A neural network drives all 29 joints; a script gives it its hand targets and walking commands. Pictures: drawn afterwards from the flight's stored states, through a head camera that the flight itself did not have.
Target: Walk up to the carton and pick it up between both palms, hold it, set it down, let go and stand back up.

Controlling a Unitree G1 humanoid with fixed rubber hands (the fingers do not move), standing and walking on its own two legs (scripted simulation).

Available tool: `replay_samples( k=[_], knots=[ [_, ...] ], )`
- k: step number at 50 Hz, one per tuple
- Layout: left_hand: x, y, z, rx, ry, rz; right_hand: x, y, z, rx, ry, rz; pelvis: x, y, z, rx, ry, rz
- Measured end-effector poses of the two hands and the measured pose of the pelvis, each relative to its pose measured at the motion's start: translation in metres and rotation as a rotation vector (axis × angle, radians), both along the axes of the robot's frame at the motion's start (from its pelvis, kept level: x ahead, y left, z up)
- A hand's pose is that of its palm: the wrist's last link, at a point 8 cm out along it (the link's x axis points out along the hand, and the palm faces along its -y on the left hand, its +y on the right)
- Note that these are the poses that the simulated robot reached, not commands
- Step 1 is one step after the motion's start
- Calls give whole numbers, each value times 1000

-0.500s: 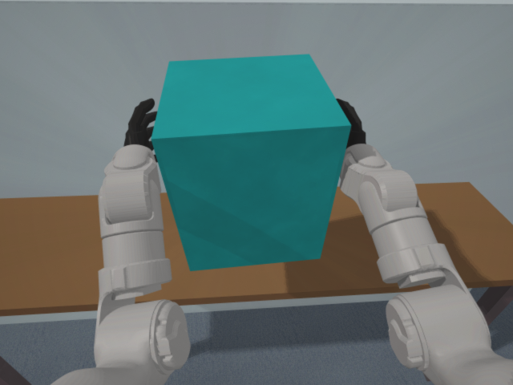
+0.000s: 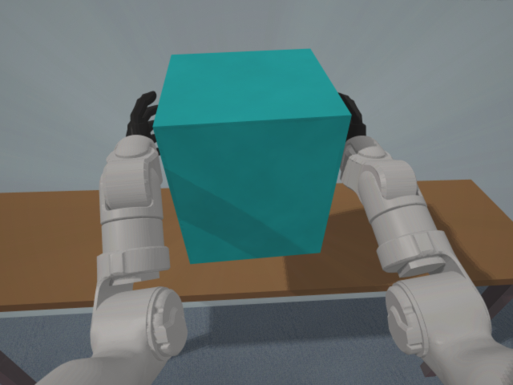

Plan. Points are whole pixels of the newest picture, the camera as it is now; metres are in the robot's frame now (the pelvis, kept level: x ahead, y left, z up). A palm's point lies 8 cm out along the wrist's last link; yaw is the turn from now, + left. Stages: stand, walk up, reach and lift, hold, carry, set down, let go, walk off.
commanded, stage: hold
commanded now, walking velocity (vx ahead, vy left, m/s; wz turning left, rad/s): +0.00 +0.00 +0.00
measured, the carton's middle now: (249, 158) +0.39 +0.01 +0.21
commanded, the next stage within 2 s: set down in 0.72 s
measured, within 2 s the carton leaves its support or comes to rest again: neither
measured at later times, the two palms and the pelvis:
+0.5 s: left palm (144, 146) +0.37 +0.16 +0.25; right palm (353, 149) +0.37 -0.15 +0.24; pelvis +0.00 +0.00 +0.00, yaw +0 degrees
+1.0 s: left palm (143, 134) +0.38 +0.16 +0.26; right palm (350, 148) +0.38 -0.14 +0.23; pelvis +0.00 +0.00 +0.00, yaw +1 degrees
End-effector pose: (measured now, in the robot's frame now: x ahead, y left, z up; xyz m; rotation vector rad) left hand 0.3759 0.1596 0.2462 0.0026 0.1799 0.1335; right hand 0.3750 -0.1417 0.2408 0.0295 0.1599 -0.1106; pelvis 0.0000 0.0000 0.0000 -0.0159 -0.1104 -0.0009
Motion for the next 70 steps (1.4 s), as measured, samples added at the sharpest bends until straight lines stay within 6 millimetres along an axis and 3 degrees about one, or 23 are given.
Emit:
replay_samples(
  k=[16,35,48,53,60,65,70],
  knots=[
    [-3,0,-2,8,-26,-2,-3,0,-8,14,-22,0,7,1,-1,-6,-19,11],
    [-7,2,6,0,-37,4,-5,2,2,4,-29,6,-1,-4,0,-1,-22,6],
    [5,-3,15,9,-121,-22,-1,-2,-1,34,-117,-30,-2,-2,0,3,-54,19],
    [12,-2,3,32,-128,-31,4,0,-22,-4,-133,-29,1,0,1,7,-73,13],
    [15,5,-32,29,-106,-17,9,8,-62,-45,-121,-14,3,1,0,0,-56,14],
    [19,7,-44,31,-104,-11,15,9,-69,-48,-126,-13,5,2,0,-4,-36,20],
    [26,5,-42,35,-108,-19,20,7,-65,-49,-131,-23,9,4,0,-5,-25,22]
  ],
)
